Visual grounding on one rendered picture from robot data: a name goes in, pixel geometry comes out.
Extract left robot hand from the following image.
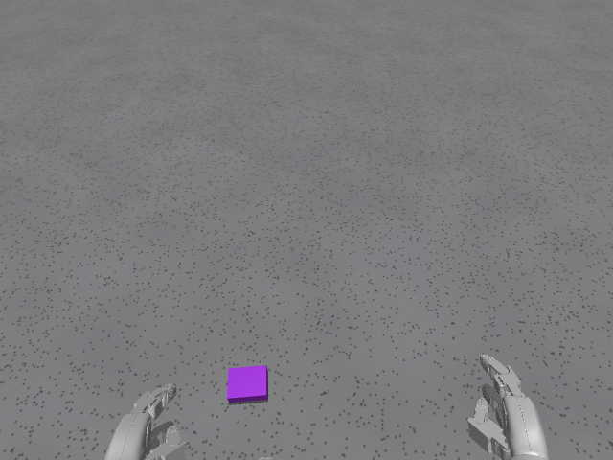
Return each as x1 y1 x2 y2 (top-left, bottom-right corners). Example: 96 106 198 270
103 383 187 460

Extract small box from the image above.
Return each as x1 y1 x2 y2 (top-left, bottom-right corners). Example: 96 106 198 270
227 365 268 403

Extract right robot hand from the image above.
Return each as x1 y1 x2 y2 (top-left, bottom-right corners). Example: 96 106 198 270
468 354 549 460

